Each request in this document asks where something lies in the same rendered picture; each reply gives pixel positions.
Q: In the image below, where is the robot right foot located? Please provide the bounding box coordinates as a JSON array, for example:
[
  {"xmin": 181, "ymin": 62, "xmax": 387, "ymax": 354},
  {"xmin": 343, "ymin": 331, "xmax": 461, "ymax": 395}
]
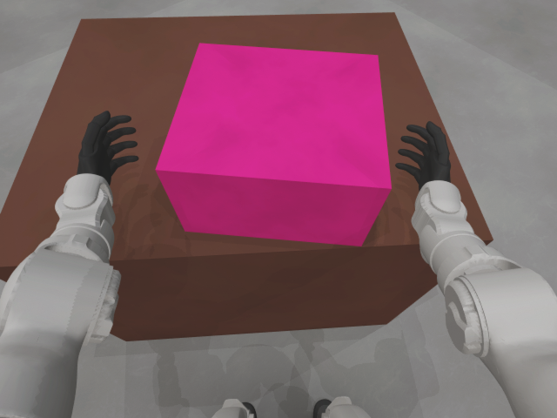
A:
[{"xmin": 313, "ymin": 399, "xmax": 332, "ymax": 418}]

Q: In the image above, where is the robot right upper arm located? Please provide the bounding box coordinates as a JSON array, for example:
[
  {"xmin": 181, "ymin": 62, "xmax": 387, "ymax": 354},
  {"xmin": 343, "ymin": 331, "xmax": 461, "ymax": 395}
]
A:
[{"xmin": 445, "ymin": 267, "xmax": 557, "ymax": 418}]

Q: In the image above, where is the right robot forearm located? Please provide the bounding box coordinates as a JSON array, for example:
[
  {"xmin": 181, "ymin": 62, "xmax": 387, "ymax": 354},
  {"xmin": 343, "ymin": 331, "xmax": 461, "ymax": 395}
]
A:
[{"xmin": 412, "ymin": 180, "xmax": 557, "ymax": 304}]

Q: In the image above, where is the robot left upper arm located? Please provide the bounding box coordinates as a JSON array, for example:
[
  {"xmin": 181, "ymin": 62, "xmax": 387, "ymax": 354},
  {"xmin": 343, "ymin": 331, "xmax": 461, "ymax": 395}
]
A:
[{"xmin": 0, "ymin": 248, "xmax": 121, "ymax": 418}]

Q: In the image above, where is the left robot forearm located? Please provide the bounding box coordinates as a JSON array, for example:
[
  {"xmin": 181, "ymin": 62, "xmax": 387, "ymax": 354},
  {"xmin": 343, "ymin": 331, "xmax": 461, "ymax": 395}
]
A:
[{"xmin": 0, "ymin": 173, "xmax": 116, "ymax": 332}]

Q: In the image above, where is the pedestal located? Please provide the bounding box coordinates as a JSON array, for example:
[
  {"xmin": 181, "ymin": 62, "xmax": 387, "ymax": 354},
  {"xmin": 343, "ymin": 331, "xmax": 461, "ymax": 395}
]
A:
[{"xmin": 0, "ymin": 12, "xmax": 493, "ymax": 341}]

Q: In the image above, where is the robot right shin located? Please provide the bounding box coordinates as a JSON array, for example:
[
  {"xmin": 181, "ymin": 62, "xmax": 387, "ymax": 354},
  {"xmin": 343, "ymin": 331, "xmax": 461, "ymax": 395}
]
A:
[{"xmin": 327, "ymin": 396, "xmax": 352, "ymax": 409}]

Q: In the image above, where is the right robot hand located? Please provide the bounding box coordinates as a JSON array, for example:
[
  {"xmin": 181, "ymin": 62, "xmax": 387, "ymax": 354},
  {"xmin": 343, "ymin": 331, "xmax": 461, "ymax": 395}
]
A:
[{"xmin": 395, "ymin": 121, "xmax": 451, "ymax": 191}]

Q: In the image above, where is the left robot hand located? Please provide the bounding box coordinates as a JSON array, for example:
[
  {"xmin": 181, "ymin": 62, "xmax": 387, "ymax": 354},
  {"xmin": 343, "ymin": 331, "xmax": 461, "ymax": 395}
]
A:
[{"xmin": 77, "ymin": 111, "xmax": 138, "ymax": 185}]

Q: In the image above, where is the carton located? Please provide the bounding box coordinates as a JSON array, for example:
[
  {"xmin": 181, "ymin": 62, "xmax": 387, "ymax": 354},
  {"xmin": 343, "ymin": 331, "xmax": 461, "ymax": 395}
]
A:
[{"xmin": 156, "ymin": 43, "xmax": 392, "ymax": 246}]

